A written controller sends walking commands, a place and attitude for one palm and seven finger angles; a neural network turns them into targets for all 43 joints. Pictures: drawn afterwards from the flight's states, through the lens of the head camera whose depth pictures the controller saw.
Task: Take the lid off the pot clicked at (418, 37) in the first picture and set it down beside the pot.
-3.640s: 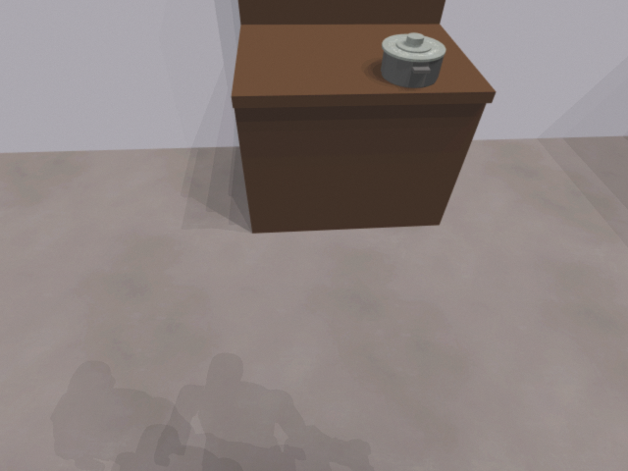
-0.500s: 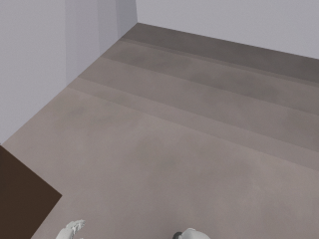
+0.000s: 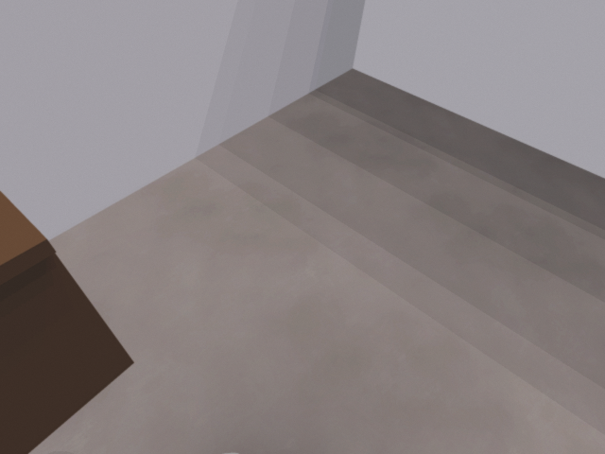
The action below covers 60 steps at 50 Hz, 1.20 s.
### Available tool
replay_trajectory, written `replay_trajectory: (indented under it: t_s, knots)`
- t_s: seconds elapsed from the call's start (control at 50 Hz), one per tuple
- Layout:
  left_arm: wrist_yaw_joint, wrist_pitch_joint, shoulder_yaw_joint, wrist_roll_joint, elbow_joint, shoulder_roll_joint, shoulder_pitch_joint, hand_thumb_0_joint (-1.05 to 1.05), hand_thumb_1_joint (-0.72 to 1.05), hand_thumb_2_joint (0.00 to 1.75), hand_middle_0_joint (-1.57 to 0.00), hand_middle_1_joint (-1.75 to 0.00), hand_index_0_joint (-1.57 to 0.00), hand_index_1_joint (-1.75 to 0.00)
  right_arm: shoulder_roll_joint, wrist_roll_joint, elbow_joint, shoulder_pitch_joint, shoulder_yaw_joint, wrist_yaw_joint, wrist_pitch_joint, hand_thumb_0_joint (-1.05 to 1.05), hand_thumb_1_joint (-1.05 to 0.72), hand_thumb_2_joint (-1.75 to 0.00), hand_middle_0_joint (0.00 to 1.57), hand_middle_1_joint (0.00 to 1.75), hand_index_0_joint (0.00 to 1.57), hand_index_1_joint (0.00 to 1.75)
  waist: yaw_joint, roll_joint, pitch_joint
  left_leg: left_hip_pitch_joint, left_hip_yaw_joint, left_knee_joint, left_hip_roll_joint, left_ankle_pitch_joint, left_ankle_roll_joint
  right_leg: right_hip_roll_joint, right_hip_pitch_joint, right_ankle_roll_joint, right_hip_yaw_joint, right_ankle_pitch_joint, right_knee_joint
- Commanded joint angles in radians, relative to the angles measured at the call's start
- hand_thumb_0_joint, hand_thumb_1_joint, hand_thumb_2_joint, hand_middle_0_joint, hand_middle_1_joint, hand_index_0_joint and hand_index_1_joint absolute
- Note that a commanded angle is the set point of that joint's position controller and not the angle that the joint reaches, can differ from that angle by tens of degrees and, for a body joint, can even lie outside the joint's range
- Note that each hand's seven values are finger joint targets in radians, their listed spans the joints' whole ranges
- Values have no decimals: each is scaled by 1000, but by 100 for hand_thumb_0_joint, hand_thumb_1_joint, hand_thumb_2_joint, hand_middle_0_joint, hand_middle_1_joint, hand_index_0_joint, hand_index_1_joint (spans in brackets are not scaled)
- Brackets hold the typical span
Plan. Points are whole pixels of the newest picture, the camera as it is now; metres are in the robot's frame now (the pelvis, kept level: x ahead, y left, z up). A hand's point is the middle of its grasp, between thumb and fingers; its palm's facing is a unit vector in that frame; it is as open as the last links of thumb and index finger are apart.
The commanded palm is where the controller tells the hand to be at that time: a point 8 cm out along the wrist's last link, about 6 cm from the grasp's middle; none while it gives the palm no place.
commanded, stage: turn to face it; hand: left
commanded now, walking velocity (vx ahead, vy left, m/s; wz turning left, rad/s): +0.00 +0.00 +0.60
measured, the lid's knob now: out of the picture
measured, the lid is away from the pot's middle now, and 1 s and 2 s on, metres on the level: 0.00 0.00 0.00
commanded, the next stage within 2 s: take the last steps up to it in 1.40 s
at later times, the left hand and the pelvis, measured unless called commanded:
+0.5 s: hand out of the picture +0.00 +0.16 -0.13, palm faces +0.34 -0.89 -0.31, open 7.4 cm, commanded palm none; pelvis +0.00 -0.06 +0.02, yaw +18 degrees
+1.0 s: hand out of the picture -0.13 +0.19 -0.15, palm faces +0.62 -0.75 -0.25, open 7.4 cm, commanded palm none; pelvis -0.05 -0.03 +0.02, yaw +36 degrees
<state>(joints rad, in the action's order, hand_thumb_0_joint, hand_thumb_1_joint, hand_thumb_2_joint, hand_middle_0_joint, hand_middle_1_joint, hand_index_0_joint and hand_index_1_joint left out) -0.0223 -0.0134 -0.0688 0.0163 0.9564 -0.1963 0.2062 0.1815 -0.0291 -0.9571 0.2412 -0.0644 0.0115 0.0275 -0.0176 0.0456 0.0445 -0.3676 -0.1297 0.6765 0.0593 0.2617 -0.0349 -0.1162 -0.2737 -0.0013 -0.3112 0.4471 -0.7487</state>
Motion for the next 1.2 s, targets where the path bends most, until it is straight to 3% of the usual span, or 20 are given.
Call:
replay_trajectory:
  t_s: [0.0,0.04,0.08,0.24,0.32,0.34,0.36,0.38,0.42,0.46,0.6,0.68,0.74,0.76,0.78,0.8,0.84,0.9,1.08,1.18]
  knots:
    - [-2,3,-26,2,-140,-78,-82,0,90,90,-20,-30,-20,-30,248,6,41,155,-49,-30,-25,0,-90,-90,20,30,20,30,-60,-244,-128,290,541,-336,350,-400,-216,17,-381,74,282,157,-473]
    - [9,2,-32,3,-105,-94,-34,0,90,90,-20,-30,-20,-30,197,8,82,13,-31,-31,-31,0,-90,-90,20,30,20,30,-2,-191,-89,199,397,-348,249,-299,-150,3,-338,81,310,-6,-448]
    - [11,-9,-31,0,-78,-94,26,0,90,90,-20,-30,-20,-30,204,11,97,-29,-30,-29,-32,0,-90,-90,20,30,20,30,14,-183,-105,174,321,-362,192,-255,-123,16,-271,91,299,-59,-382]
    - [3,-16,-27,-3,-115,-102,18,0,90,90,-20,-30,-20,-30,250,7,108,-45,-59,-13,-3,0,-90,-90,20,30,20,30,-7,-199,-73,125,430,-374,162,-34,-133,69,-158,92,284,-14,-66]
    - [-3,-1,-28,-9,-104,-114,135,0,90,90,-20,-30,-20,-30,250,12,137,-107,-69,-8,8,0,-90,-90,20,30,20,30,45,-196,-96,9,440,-273,106,-63,-85,99,75,79,260,-152,234]
    - [-7,10,-36,-2,-102,-158,174,0,90,90,-20,-30,-20,-30,217,20,151,-120,-66,-3,10,0,-90,-90,20,30,20,30,69,-98,-94,-98,383,-158,42,-4,-33,28,188,60,331,-169,405]
    - [-16,20,-56,17,-116,-266,179,0,90,90,-20,-30,-20,-30,125,25,176,-93,-51,1,11,0,-90,-90,20,30,20,30,68,237,-80,-296,189,120,-118,203,64,-268,269,-45,653,-95,549]
    - [-14,9,-46,9,-146,-300,131,0,90,90,-20,-30,-20,-30,149,9,194,-115,-54,1,8,0,-90,-90,20,30,20,30,66,239,-51,-277,187,336,-98,318,66,-390,99,-119,678,-111,552]
    - [-14,17,-36,6,-165,-226,24,0,90,90,-20,-30,-20,-30,174,3,161,-117,-63,11,27,0,-90,-90,20,30,20,30,15,181,27,-243,204,530,-48,194,63,-285,-50,-104,571,-73,547]
    - [-13,22,-19,9,-176,-179,-23,0,90,90,-20,-30,-20,-30,151,4,130,-72,-53,22,29,0,-90,-90,20,30,20,30,-16,118,42,-230,158,553,-32,109,86,-207,-15,-82,389,-253,479]
    - [-12,19,-28,13,-121,-224,133,0,90,90,-20,-30,-20,-30,120,14,151,-197,-29,25,29,0,-90,-90,20,30,20,30,74,130,-25,-159,70,280,-31,180,107,-253,173,-117,292,-502,414]
    - [-8,10,-41,18,-116,-248,129,0,90,90,-20,-30,-20,-30,115,22,160,-195,-20,23,16,0,-90,-90,20,30,20,30,82,173,-69,-54,26,101,-40,210,88,-276,190,-116,252,-580,357]
    - [-2,0,-45,7,-103,-240,116,0,90,90,-20,-30,-20,-30,141,19,144,-113,-24,18,4,0,-90,-90,20,30,20,30,40,123,-110,137,17,-176,-48,31,67,-246,124,-37,167,-533,219]
    - [2,-5,-43,-3,-112,-217,110,0,90,90,-20,-30,-20,-30,201,16,130,-49,-39,16,-6,0,-90,-90,20,30,20,30,-1,-4,-154,315,103,-286,23,-100,37,-214,-13,18,127,-421,69]
    - [13,-6,-33,-8,-161,-149,81,0,90,90,-20,-30,-20,-30,322,10,129,13,-71,9,-13,0,-90,-90,20,30,20,30,-43,-335,-156,461,482,-320,305,-447,-96,-64,-322,109,94,84,-160]
    - [7,-13,-21,5,-188,-155,-5,0,90,90,-20,-30,-20,-30,357,15,98,81,-81,5,-6,0,-90,-90,20,30,20,30,-83,-302,-154,403,511,-332,377,-483,-182,-34,-366,101,201,207,-317]
    - [4,-15,-27,0,-173,-151,-61,0,90,90,-20,-30,-20,-30,300,16,100,24,-64,-16,-12,0,-90,-90,20,30,20,30,-56,-284,-109,303,469,-328,279,-406,-168,-27,-389,94,299,85,-411]
    - [14,-18,-33,0,-116,-148,11,0,90,90,-20,-30,-20,-30,236,14,131,-95,-38,-18,-17,0,-90,-90,20,30,20,30,14,-198,-50,194,343,-358,159,-326,-112,-8,-299,103,301,-81,-391]
    - [1,-20,-23,-5,-147,-131,-55,0,90,90,-20,-30,-20,-30,236,7,104,-14,-46,-18,-4,0,-90,-90,20,30,20,30,-21,-177,-53,208,487,-377,152,-171,-151,54,-227,100,315,-33,-152]
    - [-6,-10,-13,-12,-142,-113,-3,0,90,90,-20,-30,-20,-30,230,3,104,-31,-47,-18,3,0,-90,-90,20,30,20,30,5,-202,-81,145,524,-321,128,-270,-143,106,-49,72,304,-46,56]
